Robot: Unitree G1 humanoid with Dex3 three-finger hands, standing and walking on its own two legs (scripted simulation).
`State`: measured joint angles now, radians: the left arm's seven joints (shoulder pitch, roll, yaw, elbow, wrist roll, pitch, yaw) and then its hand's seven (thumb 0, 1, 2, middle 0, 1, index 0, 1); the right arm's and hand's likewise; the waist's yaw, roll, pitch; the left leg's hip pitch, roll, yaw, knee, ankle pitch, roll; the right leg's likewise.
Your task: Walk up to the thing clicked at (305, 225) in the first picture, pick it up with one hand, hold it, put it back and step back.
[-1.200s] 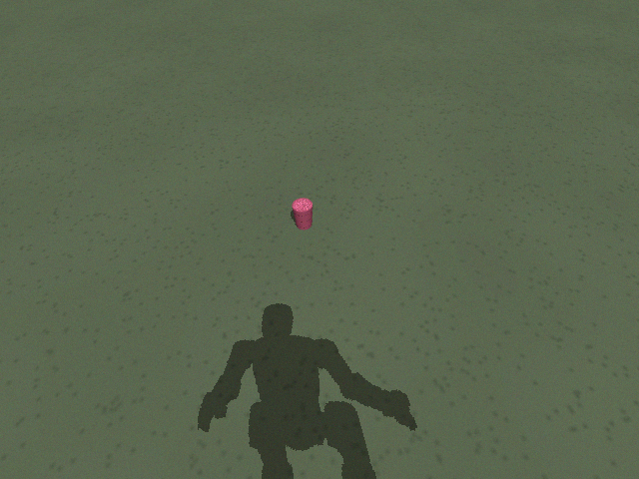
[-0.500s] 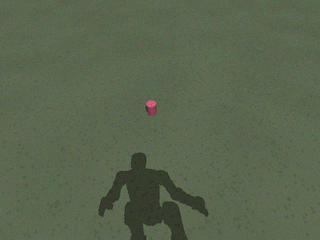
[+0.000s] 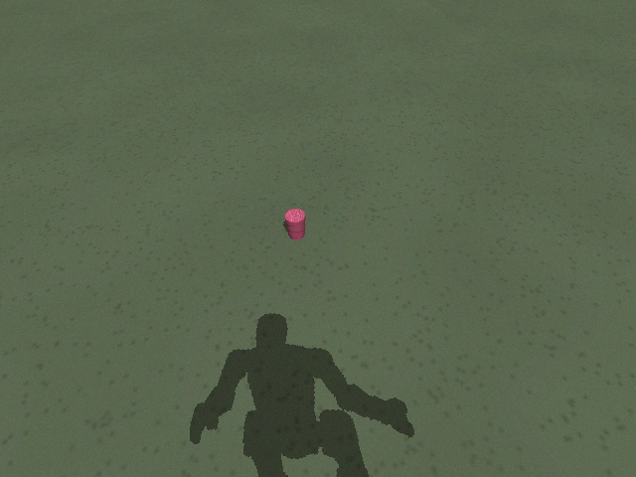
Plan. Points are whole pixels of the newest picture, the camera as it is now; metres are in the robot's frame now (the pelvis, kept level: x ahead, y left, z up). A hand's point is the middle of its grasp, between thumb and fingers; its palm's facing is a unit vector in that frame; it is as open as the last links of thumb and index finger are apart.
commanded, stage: walk up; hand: left
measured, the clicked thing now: (296, 225) +1.24 +0.16 -0.72
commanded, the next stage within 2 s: none
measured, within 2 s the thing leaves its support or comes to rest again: neither
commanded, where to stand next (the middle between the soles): +0.85 -0.05 m, yaw -4 degrees
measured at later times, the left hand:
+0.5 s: hand out of the picture +0.17 +0.20 -0.14, palm faces -0.01 -0.93 -0.37, open 7.3 cm
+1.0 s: hand (228, 292) +0.48 +0.22 -0.14, palm faces -0.12 -0.92 -0.38, open 7.3 cm
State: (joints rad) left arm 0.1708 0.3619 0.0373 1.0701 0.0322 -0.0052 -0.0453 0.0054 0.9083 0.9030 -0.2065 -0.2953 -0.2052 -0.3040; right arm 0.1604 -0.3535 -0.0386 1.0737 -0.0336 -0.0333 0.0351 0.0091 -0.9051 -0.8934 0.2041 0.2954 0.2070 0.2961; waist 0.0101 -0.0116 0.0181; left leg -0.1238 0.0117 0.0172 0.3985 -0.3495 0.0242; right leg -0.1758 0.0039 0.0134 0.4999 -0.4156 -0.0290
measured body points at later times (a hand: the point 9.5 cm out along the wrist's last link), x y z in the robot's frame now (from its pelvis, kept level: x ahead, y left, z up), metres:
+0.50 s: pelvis +0.15 -0.08 -0.01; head +0.15 -0.09 +0.44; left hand +0.17 +0.25 -0.12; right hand +0.22 -0.40 -0.12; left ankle +0.25 +0.07 -0.70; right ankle +0.11 -0.18 -0.75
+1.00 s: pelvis +0.38 -0.06 -0.01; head +0.40 -0.06 +0.44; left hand +0.49 +0.26 -0.11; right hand +0.41 -0.38 -0.12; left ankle +0.35 +0.07 -0.75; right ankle +0.49 -0.21 -0.72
